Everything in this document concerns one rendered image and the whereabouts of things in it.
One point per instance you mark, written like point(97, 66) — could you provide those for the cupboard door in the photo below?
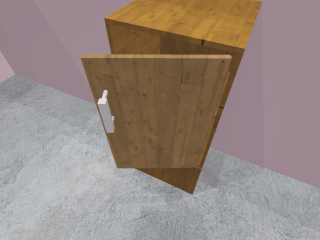
point(163, 104)

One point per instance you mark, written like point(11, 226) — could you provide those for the handle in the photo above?
point(105, 112)

